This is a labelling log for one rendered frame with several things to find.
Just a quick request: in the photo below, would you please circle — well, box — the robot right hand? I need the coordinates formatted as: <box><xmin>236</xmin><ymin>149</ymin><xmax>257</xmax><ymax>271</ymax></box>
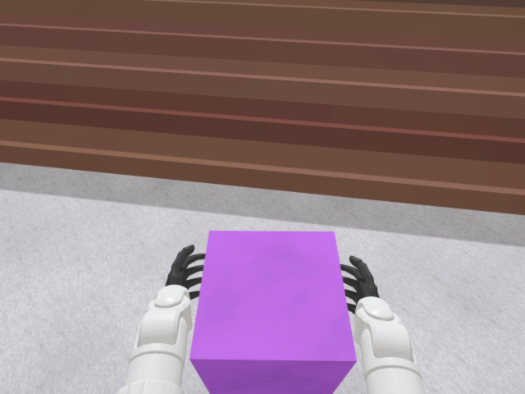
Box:
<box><xmin>340</xmin><ymin>255</ymin><xmax>380</xmax><ymax>315</ymax></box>

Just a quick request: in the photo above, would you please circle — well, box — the robot right forearm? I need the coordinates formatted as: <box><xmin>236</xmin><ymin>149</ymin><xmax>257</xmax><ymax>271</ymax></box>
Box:
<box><xmin>354</xmin><ymin>296</ymin><xmax>426</xmax><ymax>394</ymax></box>

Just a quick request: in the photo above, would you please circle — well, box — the robot left hand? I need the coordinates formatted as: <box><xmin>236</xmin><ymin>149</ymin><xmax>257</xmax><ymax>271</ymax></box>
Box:
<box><xmin>165</xmin><ymin>245</ymin><xmax>205</xmax><ymax>300</ymax></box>

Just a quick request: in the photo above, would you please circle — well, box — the robot left forearm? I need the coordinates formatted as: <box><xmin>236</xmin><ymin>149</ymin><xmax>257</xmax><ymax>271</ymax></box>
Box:
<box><xmin>116</xmin><ymin>285</ymin><xmax>192</xmax><ymax>394</ymax></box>

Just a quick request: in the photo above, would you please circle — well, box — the carton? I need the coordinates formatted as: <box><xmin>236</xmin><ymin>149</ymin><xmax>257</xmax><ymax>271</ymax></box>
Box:
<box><xmin>189</xmin><ymin>231</ymin><xmax>357</xmax><ymax>394</ymax></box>

